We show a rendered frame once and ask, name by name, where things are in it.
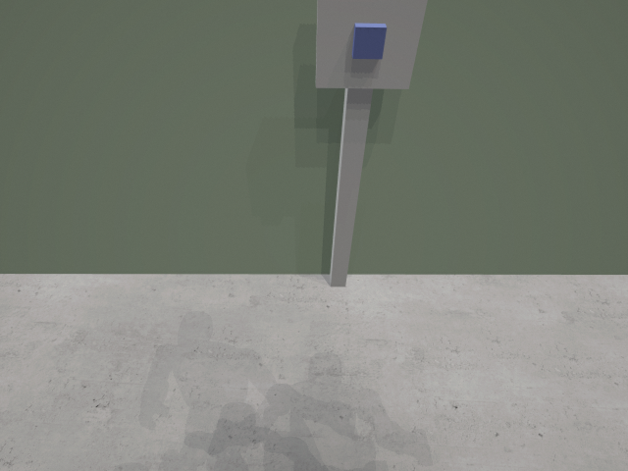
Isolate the button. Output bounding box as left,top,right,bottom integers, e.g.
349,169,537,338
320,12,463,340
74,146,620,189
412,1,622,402
352,24,387,59

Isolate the panel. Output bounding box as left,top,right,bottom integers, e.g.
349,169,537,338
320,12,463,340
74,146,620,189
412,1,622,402
316,0,428,287

